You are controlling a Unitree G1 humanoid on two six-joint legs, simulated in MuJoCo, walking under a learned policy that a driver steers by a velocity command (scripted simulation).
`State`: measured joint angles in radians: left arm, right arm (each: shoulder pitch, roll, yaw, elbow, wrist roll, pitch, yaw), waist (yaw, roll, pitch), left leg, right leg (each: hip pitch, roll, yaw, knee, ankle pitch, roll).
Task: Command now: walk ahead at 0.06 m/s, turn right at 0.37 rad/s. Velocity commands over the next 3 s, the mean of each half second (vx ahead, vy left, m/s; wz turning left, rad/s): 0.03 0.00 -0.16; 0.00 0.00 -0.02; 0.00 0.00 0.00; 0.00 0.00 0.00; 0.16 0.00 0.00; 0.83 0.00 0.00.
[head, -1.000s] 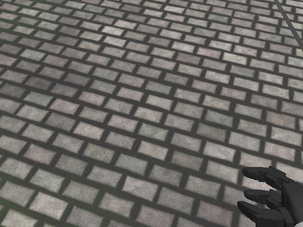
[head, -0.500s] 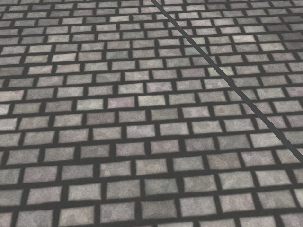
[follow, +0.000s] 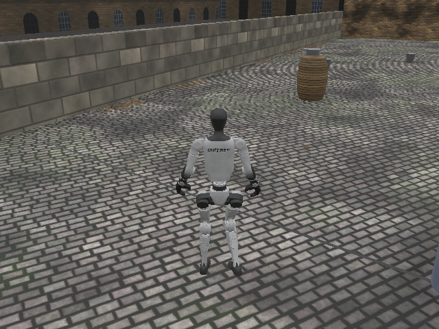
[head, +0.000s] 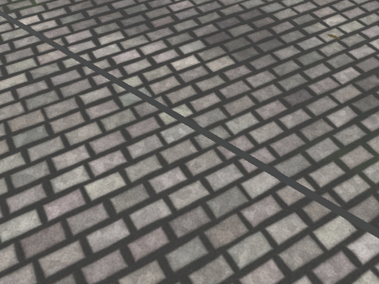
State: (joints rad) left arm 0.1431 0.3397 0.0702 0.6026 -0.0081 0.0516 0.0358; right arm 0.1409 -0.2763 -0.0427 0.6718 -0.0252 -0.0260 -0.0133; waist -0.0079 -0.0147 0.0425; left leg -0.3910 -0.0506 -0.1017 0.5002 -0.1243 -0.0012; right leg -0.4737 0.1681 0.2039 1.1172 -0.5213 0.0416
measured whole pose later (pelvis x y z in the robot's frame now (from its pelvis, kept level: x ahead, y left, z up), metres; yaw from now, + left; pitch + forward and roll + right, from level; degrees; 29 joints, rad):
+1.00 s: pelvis +0.05 -0.02 +0.01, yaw -2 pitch -1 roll +0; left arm 0.27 0.22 0.02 0.91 0.01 -0.02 0.02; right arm 0.16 -0.23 -0.04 0.96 0.00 0.02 -0.04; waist -0.01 0.01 0.03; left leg -0.26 -0.01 -0.08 0.50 -0.22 -0.03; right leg -0.12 0.04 0.05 0.49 -0.34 -0.02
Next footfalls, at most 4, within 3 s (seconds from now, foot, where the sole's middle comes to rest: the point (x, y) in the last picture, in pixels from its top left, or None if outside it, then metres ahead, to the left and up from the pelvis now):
0.24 right None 0.04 -0.12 -0.77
2.58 left None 0.18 0.15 -0.77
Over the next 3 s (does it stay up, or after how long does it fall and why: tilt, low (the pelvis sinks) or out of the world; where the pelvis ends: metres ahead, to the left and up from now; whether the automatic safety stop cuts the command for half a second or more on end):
stays up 0.39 0.04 -0.02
